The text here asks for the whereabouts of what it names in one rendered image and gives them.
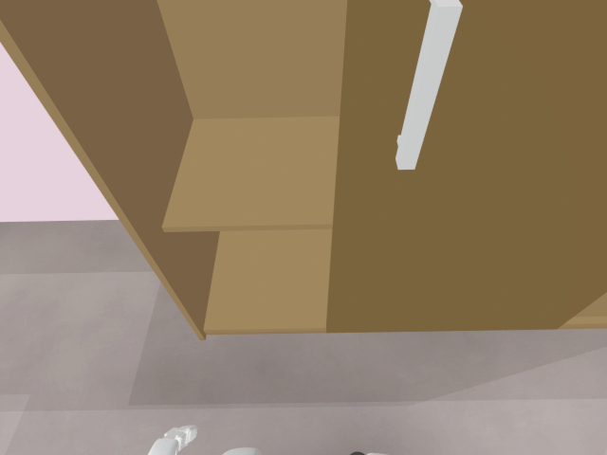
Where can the wardrobe door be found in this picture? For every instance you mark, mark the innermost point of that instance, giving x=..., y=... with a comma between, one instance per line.
x=502, y=225
x=596, y=309

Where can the left robot hand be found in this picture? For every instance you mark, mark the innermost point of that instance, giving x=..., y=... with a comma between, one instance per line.
x=173, y=441

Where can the handle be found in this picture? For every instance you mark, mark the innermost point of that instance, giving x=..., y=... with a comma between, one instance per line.
x=440, y=29

